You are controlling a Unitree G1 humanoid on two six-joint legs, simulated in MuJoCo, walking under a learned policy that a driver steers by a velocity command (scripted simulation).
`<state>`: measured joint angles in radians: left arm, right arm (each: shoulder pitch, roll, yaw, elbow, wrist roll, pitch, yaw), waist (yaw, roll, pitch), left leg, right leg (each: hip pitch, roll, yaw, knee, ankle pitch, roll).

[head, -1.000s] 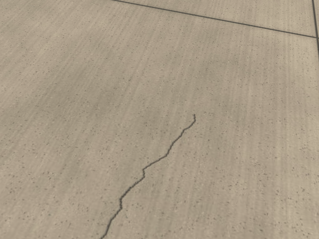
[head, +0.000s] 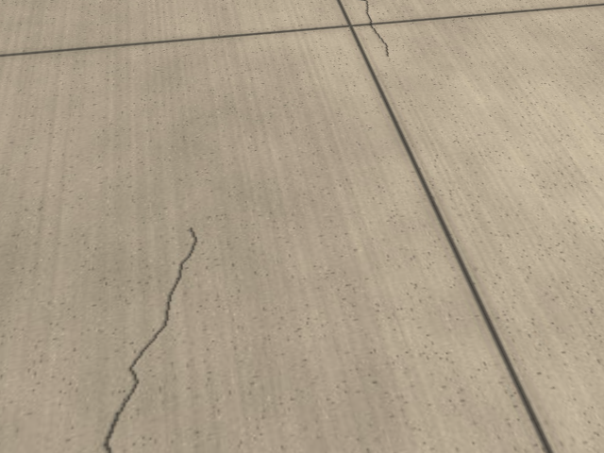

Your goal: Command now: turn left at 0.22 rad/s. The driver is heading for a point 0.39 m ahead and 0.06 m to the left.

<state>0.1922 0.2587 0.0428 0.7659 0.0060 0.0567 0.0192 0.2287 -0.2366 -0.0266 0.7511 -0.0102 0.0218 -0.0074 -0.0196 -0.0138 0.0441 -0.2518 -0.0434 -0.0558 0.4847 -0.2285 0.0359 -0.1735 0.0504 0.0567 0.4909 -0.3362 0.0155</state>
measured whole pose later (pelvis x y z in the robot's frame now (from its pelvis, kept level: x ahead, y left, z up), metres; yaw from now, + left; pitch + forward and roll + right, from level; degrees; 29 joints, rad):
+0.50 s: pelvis -0.04 +0.03 +0.00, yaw +16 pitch +0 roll -1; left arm 0.16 0.31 0.05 0.76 0.02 0.05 0.02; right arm 0.23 -0.29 -0.06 0.71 0.00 0.05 0.01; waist 0.00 -0.04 0.08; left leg -0.23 -0.08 -0.05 0.46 -0.22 0.08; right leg -0.44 0.00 0.01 1.03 -0.42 0.03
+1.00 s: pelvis -0.04 +0.03 +0.00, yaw +8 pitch +1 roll +1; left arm 0.23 0.29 0.05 0.82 0.01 0.04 0.01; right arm 0.15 -0.29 -0.04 0.75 -0.01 0.04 -0.03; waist 0.02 0.01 0.06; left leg -0.37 -0.06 -0.03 0.86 -0.46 -0.01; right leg -0.23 0.06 0.13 0.43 -0.21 -0.03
